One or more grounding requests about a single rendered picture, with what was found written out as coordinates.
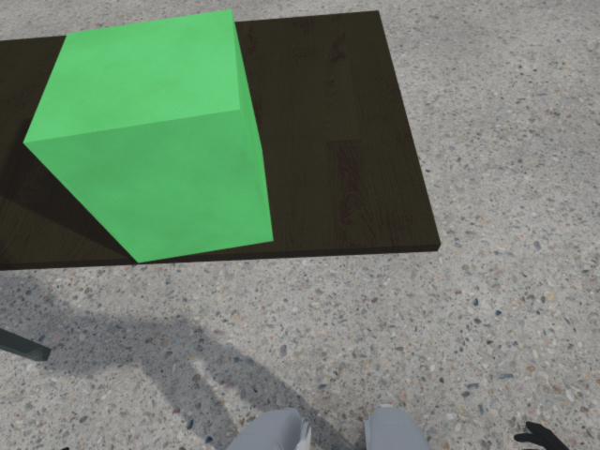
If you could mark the table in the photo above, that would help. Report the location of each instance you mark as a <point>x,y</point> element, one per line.
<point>342,173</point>

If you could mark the carton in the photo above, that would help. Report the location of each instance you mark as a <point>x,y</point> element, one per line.
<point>150,126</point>

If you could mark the robot thigh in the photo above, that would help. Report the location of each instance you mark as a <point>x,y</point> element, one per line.
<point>274,430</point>
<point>390,428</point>

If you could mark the robot right thigh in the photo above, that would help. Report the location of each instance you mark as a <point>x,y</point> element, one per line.
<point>390,428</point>

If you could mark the robot left thigh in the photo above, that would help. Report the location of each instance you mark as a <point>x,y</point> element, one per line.
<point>274,430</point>

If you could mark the right robot hand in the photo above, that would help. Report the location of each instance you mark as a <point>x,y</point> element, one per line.
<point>541,436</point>

